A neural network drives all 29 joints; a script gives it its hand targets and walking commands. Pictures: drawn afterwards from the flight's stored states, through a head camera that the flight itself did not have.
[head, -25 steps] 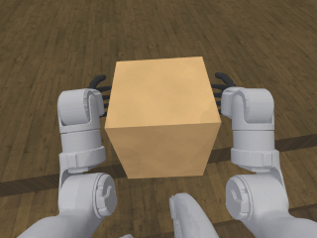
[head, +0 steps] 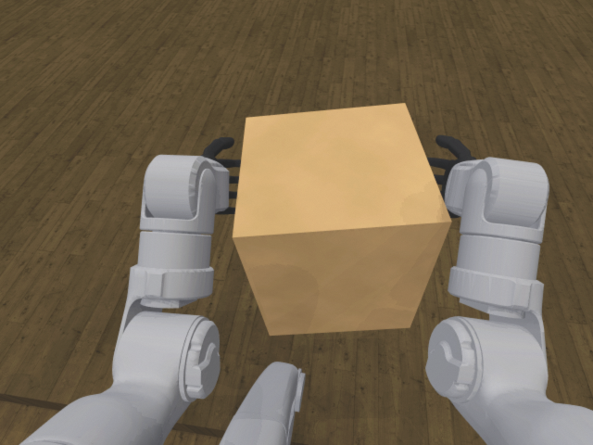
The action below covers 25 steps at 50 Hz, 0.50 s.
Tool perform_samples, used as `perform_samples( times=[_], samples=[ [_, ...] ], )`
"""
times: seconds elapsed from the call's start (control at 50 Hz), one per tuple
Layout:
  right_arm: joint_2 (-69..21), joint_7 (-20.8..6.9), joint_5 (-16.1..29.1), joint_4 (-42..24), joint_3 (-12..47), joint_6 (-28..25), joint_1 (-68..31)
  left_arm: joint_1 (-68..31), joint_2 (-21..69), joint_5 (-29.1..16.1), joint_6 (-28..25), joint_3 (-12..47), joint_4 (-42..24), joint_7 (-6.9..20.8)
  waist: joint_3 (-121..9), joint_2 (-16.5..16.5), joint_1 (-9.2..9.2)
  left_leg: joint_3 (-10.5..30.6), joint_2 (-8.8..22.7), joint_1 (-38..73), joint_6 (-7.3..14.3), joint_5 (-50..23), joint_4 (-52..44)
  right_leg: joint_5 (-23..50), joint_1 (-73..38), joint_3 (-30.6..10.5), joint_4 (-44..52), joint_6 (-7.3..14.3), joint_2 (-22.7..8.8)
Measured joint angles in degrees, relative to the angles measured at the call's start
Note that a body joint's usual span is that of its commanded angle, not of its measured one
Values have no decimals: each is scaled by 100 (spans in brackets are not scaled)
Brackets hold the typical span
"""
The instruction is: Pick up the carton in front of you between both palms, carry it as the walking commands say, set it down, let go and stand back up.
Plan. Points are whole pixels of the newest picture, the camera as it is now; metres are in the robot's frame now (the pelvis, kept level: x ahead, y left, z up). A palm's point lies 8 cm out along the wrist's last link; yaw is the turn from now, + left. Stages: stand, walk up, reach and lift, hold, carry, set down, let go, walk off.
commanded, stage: carry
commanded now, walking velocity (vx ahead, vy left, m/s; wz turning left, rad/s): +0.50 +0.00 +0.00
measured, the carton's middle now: (332, 228) +0.38 +0.03 +0.07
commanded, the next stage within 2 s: none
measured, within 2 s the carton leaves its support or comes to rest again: neither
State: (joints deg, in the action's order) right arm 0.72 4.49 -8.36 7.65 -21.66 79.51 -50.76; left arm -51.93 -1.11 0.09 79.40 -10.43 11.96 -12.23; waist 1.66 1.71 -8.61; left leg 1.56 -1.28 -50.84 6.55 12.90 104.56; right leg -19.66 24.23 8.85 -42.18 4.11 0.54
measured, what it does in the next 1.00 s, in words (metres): climbs: left foot 0.17 m higher, then right foot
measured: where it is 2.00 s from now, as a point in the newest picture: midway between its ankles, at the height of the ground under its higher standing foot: (334, 157)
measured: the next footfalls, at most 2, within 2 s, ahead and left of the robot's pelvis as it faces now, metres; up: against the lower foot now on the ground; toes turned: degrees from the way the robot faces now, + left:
left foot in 0.26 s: +0.43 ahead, +0.17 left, +0.17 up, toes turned +7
right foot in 0.86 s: +0.74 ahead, -0.02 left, +0.17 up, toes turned -8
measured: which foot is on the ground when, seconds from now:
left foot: up 0.00-0.24, down 0.26-0.88, up 0.90-1.00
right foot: down 0.00-0.28, up 0.30-0.84, down 0.86-1.00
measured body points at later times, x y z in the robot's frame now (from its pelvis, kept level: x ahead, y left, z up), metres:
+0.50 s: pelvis +0.31 +0.10 +0.16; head +0.35 +0.09 +0.61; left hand +0.72 +0.21 +0.30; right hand +0.69 -0.09 +0.32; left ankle +0.39 +0.17 -0.53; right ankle +0.31 +0.00 -0.39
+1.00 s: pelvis +0.63 +0.06 +0.20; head +0.63 +0.04 +0.65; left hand +0.99 +0.21 +0.33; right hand +1.01 -0.09 +0.33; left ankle +0.54 +0.18 -0.44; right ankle +0.70 -0.01 -0.53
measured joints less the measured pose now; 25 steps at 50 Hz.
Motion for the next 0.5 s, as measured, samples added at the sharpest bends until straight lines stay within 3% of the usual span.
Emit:
perform_samples(
  times=[0.04, 0.08, 0.12, 0.16, 0.2, 0.24, 0.28, 0.3, 0.34, 0.38, 0.44, 0.5],
  samples=[
    [73, 16, 47, -150, 87, 12, -76, -116, 37, 73, -30, -81, -91, 26, -118, 15, 72, -188, 169, -674, 97, 624, 367, 24, -368, -68, 442, -48, -84],
    [162, 38, 98, -183, 147, 35, -186, -228, 77, 187, -34, -156, -120, 90, -274, 34, 93, -206, 287, -1448, 187, 1473, 1343, -7, -724, -186, 811, -125, -181],
    [201, 78, 117, -66, 243, 47, -339, -284, 43, 258, 12, -236, -127, 166, -369, 34, 145, -203, 464, -2135, 189, 1796, 1655, -44, -1165, -334, 1224, -246, -343],
    [181, 174, 103, 96, 366, 68, -451, -286, -5, 309, 88, -311, -97, 243, -447, 20, 290, -421, 687, -2463, 121, 1654, 754, 79, -1766, -405, 1947, -305, -553],
    [163, 249, 146, 304, 469, 107, -551, -332, -71, 367, 210, -440, -2, 322, -573, -116, 502, -860, 803, -2184, 142, 1256, -1003, 415, -2334, -403, 2848, -213, -827],
    [163, 332, 226, 576, 597, 103, -652, -348, -118, 446, 285, -587, 117, 395, -701, -137, 765, -1207, 660, -1428, 217, 847, -2556, 883, -2600, -402, 3182, -216, -1034],
    [124, 413, 299, 816, 718, 28, -653, -310, -133, 579, 293, -736, 246, 488, -656, -133, 1221, -1372, 326, -512, 205, 458, -3639, 1217, -2416, -475, 2247, -192, -1219],
    [106, 452, 335, 899, 794, -51, -625, -302, -134, 604, 256, -828, 312, 609, -554, -161, 1410, -1408, 278, -333, 163, 449, -3632, 1350, -1919, -772, 917, -228, -1191],
    [10, 548, 420, 1007, 907, -207, -502, -211, -176, 730, 174, -921, 409, 715, -362, -252, 1655, -1413, 234, 74, 95, 609, -3810, 1302, -646, -1551, -2374, -233, -617],
    [-81, 716, 554, 945, 966, -260, -293, -13, -138, 810, 172, -928, 306, 737, -220, -379, 1760, -1413, 149, 609, 38, 651, -4295, 1209, 346, -1680, -4598, -54, -149],
    [-115, 776, 645, 681, 931, -266, -155, 196, -38, 830, 214, -898, -80, 728, -13, -401, 1668, -1404, 95, 1409, -24, 553, -5159, 893, 1511, -1333, -5788, 190, 73],
    [-156, 776, 624, 361, 814, -326, -168, 236, -6, 787, 194, -818, -458, 688, 106, -291, 1511, -1325, 124, 2102, -27, 494, -5909, 70, 2205, -925, -5163, 210, -6]
  ],
)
